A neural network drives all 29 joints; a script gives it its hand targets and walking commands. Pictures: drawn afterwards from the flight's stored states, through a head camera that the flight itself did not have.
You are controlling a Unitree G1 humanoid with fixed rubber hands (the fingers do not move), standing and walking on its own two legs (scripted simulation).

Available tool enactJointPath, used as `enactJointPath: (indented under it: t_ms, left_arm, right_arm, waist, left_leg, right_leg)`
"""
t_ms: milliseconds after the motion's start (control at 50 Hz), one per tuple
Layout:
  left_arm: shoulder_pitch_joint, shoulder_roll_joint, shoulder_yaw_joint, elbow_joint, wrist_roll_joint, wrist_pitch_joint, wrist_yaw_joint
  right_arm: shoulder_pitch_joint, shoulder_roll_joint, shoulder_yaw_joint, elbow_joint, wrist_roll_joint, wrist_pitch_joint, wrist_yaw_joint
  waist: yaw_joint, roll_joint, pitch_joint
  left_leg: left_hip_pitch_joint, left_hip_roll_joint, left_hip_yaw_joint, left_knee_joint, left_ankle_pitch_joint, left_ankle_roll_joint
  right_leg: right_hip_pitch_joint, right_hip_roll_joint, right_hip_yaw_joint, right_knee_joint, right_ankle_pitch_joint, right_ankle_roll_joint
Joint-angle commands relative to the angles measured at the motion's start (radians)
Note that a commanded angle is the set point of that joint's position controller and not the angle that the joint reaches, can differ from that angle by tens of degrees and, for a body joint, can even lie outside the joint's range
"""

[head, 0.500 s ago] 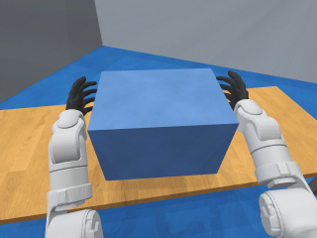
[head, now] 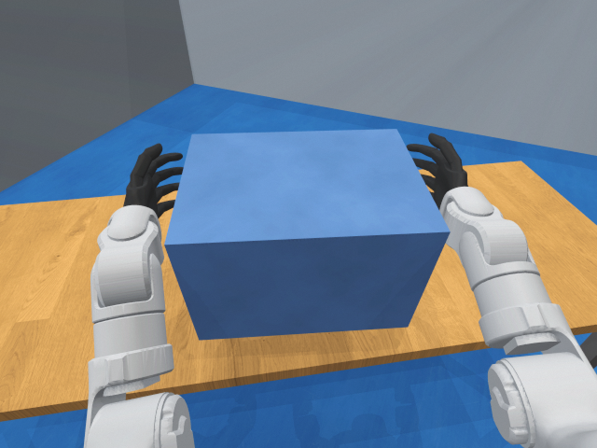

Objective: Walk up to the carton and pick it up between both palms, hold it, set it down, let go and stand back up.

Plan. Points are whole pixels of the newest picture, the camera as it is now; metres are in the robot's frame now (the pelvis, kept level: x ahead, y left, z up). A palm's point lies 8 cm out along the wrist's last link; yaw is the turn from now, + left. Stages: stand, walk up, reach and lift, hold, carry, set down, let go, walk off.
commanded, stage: hold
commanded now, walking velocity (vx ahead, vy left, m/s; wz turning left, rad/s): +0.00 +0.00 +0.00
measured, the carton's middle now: (300, 231) +0.37 +0.01 +0.13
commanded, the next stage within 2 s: none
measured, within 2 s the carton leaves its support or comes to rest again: neither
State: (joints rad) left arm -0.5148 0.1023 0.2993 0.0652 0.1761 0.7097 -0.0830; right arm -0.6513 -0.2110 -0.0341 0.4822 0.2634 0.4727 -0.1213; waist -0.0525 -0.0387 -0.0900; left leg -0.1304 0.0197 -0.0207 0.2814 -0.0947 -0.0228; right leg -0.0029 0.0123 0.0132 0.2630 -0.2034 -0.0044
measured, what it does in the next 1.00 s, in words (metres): stands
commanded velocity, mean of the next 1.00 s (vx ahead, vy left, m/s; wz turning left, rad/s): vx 0.00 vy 0.00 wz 0.00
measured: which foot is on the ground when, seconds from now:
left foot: down 0.00-1.00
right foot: down 0.00-1.00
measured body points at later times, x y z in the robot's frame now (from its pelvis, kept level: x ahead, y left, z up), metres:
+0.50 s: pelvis +0.00 +0.00 +0.00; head -0.06 +0.02 +0.45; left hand +0.36 +0.20 +0.20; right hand +0.38 -0.19 +0.20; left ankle +0.04 +0.13 -0.75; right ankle -0.03 -0.12 -0.75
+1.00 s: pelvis +0.00 +0.00 +0.00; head -0.06 +0.02 +0.45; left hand +0.36 +0.20 +0.20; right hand +0.37 -0.19 +0.20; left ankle +0.04 +0.13 -0.75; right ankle -0.03 -0.12 -0.75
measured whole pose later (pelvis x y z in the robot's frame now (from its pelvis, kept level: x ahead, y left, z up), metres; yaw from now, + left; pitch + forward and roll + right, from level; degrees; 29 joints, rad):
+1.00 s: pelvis +0.00 +0.00 +0.00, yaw +0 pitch -3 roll +0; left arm -0.51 0.11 0.30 0.05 0.17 0.71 -0.08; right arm -0.65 -0.21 -0.03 0.46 0.27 0.47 -0.13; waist -0.05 -0.04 -0.10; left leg -0.13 0.02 -0.02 0.29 -0.10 -0.02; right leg -0.01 0.01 0.01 0.27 -0.20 0.00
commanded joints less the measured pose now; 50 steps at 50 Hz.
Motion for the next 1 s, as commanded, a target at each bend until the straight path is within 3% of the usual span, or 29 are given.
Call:
enactJointPath:
  t_ms: [0,60,80,140,260,340,360,380,420,500,540,620,700,720,760,780,840,940,960,980]
  left_arm:
    - [-0.608,-0.443,-0.434,-0.149,-0.151,-0.048,-0.133]
    - [-0.622,-0.432,-0.429,-0.158,-0.151,-0.05,-0.135]
    - [-0.629,-0.434,-0.436,-0.149,-0.153,-0.048,-0.134]
    - [-0.617,-0.44,-0.44,-0.14,-0.152,-0.046,-0.134]
    - [-0.617,-0.423,-0.406,-0.119,-0.14,-0.044,-0.139]
    - [-0.614,-0.446,-0.435,-0.133,-0.15,-0.041,-0.138]
    - [-0.623,-0.446,-0.44,-0.151,-0.155,-0.043,-0.139]
    - [-0.637,-0.44,-0.448,-0.17,-0.157,-0.045,-0.138]
    - [-0.619,-0.442,-0.453,-0.15,-0.162,-0.045,-0.139]
    - [-0.6,-0.424,-0.418,-0.134,-0.134,-0.034,-0.143]
    - [-0.621,-0.429,-0.436,-0.188,-0.153,-0.043,-0.14]
    - [-0.612,-0.434,-0.438,-0.158,-0.154,-0.045,-0.14]
    - [-0.605,-0.447,-0.443,-0.14,-0.152,-0.044,-0.133]
    - [-0.611,-0.439,-0.431,-0.149,-0.151,-0.047,-0.134]
    - [-0.607,-0.434,-0.432,-0.145,-0.153,-0.045,-0.134]
    - [-0.641,-0.444,-0.443,-0.153,-0.157,-0.05,-0.133]
    - [-0.634,-0.44,-0.435,-0.132,-0.156,-0.047,-0.13]
    - [-0.626,-0.449,-0.459,-0.157,-0.166,-0.049,-0.131]
    - [-0.635,-0.451,-0.462,-0.18,-0.176,-0.051,-0.129]
    - [-0.631,-0.441,-0.441,-0.129,-0.157,-0.046,-0.13]
  right_arm:
    - [-0.708,0.528,0.326,-0.366,0.125,-0.061,0.131]
    - [-0.726,0.526,0.336,-0.38,0.125,-0.065,0.132]
    - [-0.727,0.519,0.328,-0.365,0.123,-0.061,0.134]
    - [-0.709,0.516,0.321,-0.339,0.116,-0.056,0.134]
    - [-0.73,0.523,0.327,-0.349,0.122,-0.058,0.131]
    - [-0.716,0.519,0.317,-0.345,0.122,-0.058,0.129]
    - [-0.721,0.533,0.326,-0.363,0.122,-0.058,0.129]
    - [-0.729,0.536,0.332,-0.374,0.13,-0.059,0.127]
    - [-0.699,0.524,0.313,-0.349,0.117,-0.052,0.125]
    - [-0.686,0.512,0.316,-0.334,0.118,-0.047,0.129]
    - [-0.687,0.523,0.324,-0.355,0.123,-0.052,0.126]
    - [-0.715,0.526,0.338,-0.381,0.122,-0.056,0.126]
    - [-0.709,0.517,0.323,-0.368,0.115,-0.058,0.134]
    - [-0.721,0.521,0.341,-0.384,0.122,-0.061,0.134]
    - [-0.716,0.525,0.344,-0.375,0.122,-0.06,0.131]
    - [-0.755,0.529,0.337,-0.389,0.125,-0.067,0.133]
    - [-0.72,0.523,0.312,-0.33,0.113,-0.059,0.139]
    - [-0.716,0.518,0.323,-0.373,0.123,-0.063,0.131]
    - [-0.726,0.522,0.331,-0.387,0.125,-0.064,0.132]
    - [-0.711,0.504,0.309,-0.334,0.12,-0.053,0.133]
  waist:
    - [-0.005,0.058,-0.311]
    - [0.005,0.032,-0.307]
    - [0.005,0.046,-0.288]
    - [-0.004,0.047,-0.273]
    - [0.016,0.021,-0.262]
    - [-0.003,0.061,-0.283]
    - [-0.006,0.045,-0.295]
    - [0.003,0.063,-0.298]
    - [-0.017,0.063,-0.271]
    - [0.0,0.057,-0.253]
    - [-0.008,0.062,-0.299]
    - [0.006,0.041,-0.305]
    - [-0.005,0.046,-0.281]
    - [0.01,0.029,-0.308]
    - [0.004,0.024,-0.292]
    - [0.016,0.044,-0.304]
    - [0.004,0.038,-0.263]
    - [-0.017,0.058,-0.316]
    - [-0.009,0.04,-0.336]
    - [-0.006,0.059,-0.276]
  left_leg:
    - [0.312,-0.06,0.03,0.041,0.261,-0.002]
    - [0.296,-0.058,0.034,0.035,0.225,0.008]
    - [0.294,-0.055,0.031,0.031,0.215,0.007]
    - [0.291,-0.054,0.029,0.026,0.21,0.004]
    - [0.28,-0.059,0.036,0.022,0.187,0.014]
    - [0.295,-0.055,0.035,0.022,0.208,0.003]
    - [0.293,-0.057,0.031,0.029,0.223,0.002]
    - [0.29,-0.061,0.031,0.036,0.234,0.002]
    - [0.295,-0.057,0.024,0.032,0.218,0.0]
    - [0.291,-0.058,0.036,0.02,0.204,0.008]
    - [0.304,-0.058,0.033,0.031,0.247,0.002]
    - [0.298,-0.06,0.032,0.034,0.247,0.004]
    - [0.301,-0.052,0.026,0.03,0.228,0.0]
    - [0.299,-0.056,0.033,0.031,0.236,0.004]
    - [0.295,-0.057,0.033,0.032,0.224,0.007]
    - [0.285,-0.056,0.032,0.027,0.207,0.006]
    - [0.281,-0.053,0.034,0.016,0.176,0.011]
    - [0.313,-0.054,0.028,0.04,0.242,-0.002]
    - [0.307,-0.054,0.028,0.041,0.244,0.0]
    - [0.295,-0.051,0.028,0.029,0.209,0.001]
  right_leg:
    - [-0.11,0.044,-0.033,-0.038,0.319,0.046]
    - [-0.108,0.044,-0.035,-0.036,0.276,0.05]
    - [-0.126,0.041,-0.03,-0.043,0.256,0.047]
    - [-0.13,0.045,-0.034,-0.049,0.247,0.046]
    - [-0.116,0.04,-0.027,-0.048,0.251,0.049]
    - [-0.118,0.039,-0.024,-0.047,0.27,0.045]
    - [-0.1,0.04,-0.026,-0.041,0.29,0.047]
    - [-0.105,0.038,-0.027,-0.036,0.303,0.051]
    - [-0.115,0.038,-0.025,-0.044,0.278,0.046]
    - [-0.12,0.032,-0.031,-0.047,0.268,0.049]
    - [-0.109,0.036,-0.029,-0.037,0.306,0.047]
    - [-0.1,0.04,-0.029,-0.038,0.313,0.049]
    - [-0.125,0.044,-0.035,-0.046,0.256,0.042]
    - [-0.107,0.045,-0.035,-0.041,0.28,0.047]
    - [-0.106,0.041,-0.034,-0.039,0.284,0.049]
    - [-0.119,0.041,-0.031,-0.042,0.256,0.043]
    - [-0.141,0.038,-0.028,-0.05,0.215,0.043]
    - [-0.122,0.043,-0.032,-0.04,0.273,0.04]
    - [-0.115,0.046,-0.036,-0.036,0.278,0.043]
    - [-0.13,0.04,-0.026,-0.046,0.237,0.04]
